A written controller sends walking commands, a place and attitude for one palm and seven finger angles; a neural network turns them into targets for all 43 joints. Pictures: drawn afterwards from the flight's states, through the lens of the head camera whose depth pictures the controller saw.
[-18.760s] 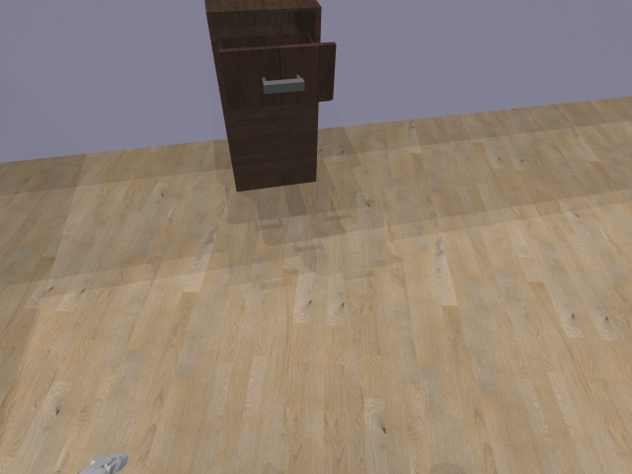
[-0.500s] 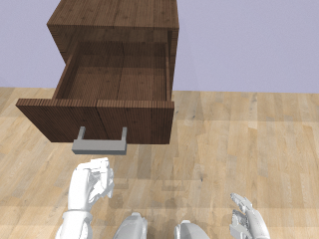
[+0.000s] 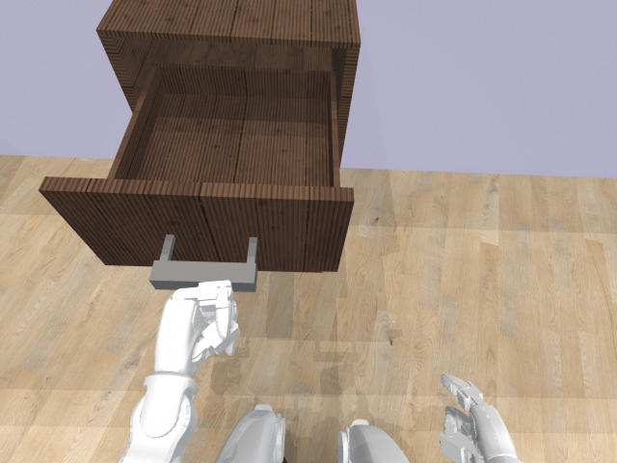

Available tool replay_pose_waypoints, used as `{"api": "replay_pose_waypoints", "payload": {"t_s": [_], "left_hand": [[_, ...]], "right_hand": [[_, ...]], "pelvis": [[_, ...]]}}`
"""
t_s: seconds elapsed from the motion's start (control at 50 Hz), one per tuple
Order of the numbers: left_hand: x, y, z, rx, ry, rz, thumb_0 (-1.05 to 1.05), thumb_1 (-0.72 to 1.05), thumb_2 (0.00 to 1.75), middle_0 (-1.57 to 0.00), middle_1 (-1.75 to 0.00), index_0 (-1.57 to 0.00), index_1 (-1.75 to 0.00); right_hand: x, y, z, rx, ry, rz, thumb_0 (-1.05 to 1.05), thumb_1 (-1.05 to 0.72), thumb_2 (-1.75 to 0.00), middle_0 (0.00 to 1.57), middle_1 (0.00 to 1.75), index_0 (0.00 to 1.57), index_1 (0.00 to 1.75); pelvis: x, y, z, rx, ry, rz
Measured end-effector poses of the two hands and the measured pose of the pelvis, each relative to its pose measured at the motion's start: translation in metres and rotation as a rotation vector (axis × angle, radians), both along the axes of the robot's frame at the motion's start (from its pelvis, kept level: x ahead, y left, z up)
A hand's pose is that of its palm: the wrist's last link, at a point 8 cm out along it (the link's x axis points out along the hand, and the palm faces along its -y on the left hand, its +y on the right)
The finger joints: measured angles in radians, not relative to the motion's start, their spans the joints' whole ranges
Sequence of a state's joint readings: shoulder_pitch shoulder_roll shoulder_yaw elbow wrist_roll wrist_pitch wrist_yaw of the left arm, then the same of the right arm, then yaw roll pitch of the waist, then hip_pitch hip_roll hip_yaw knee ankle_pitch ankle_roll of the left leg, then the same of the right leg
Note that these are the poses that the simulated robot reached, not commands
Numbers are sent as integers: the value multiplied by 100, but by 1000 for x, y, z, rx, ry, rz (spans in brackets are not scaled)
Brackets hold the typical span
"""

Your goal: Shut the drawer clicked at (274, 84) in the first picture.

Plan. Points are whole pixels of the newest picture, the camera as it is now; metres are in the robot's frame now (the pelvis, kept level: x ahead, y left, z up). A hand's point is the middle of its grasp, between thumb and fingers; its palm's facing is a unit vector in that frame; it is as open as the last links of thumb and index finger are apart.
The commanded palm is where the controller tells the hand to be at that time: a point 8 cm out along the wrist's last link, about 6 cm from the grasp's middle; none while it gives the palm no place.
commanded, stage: push the drawer shut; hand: left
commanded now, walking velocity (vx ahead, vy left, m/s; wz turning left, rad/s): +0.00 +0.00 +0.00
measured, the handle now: (208, 259) +0.36 +0.15 +0.03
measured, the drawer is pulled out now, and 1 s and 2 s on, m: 0.30 0.18 0.06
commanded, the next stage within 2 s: none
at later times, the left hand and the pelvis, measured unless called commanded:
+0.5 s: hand (234, 297) +0.31 +0.11 +0.02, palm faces -0.01 -1.00 -0.04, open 3.0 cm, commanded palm +0.33 +0.16 +0.04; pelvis -0.03 +0.00 +0.00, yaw +1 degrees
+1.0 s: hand (242, 240) +0.40 +0.11 +0.02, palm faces +0.03 -1.00 -0.05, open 3.1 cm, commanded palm +0.39 +0.16 +0.04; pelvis -0.02 +0.00 +0.00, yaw +0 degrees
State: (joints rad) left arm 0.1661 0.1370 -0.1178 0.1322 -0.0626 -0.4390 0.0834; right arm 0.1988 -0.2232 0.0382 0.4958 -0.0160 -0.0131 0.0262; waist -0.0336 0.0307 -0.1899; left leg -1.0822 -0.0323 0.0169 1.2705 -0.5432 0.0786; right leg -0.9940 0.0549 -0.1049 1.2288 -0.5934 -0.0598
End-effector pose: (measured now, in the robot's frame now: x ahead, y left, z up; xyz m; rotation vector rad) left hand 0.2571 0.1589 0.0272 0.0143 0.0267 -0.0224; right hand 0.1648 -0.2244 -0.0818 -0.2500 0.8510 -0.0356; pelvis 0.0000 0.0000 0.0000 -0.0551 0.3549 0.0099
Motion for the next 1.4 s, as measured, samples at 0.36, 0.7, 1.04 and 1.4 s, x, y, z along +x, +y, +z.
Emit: {"api": "replay_pose_waypoints", "payload": {"t_s": [0.36,0.7,1.04,1.4], "left_hand": [[18,5,-4,20,-41,7,-2,77,96,-140,-160,-140,-160],[70,5,-1,31,-32,29,0,77,96,-140,-160,-140,-160],[122,5,0,35,-34,51,1,77,94,-140,-160,-140,-160],[161,7,0,31,-40,64,1,74,93,-140,-160,-140,-160]], "right_hand": [[-25,-6,-9,-34,65,-5,1,-91,-90,20,30,20,30],[-70,-21,-13,-63,151,-76,1,-91,-89,20,30,20,30],[-107,-29,-22,-60,276,-146,1,-91,-89,20,30,20,30],[-128,-35,-27,-74,358,-177,1,-91,-89,20,30,20,30]], "pelvis": [[-19,1,-3,-10,-16,15],[-28,2,-1,-8,-13,8],[-21,2,0,-2,22,-9],[-19,-1,-4,-3,57,-14]]}}
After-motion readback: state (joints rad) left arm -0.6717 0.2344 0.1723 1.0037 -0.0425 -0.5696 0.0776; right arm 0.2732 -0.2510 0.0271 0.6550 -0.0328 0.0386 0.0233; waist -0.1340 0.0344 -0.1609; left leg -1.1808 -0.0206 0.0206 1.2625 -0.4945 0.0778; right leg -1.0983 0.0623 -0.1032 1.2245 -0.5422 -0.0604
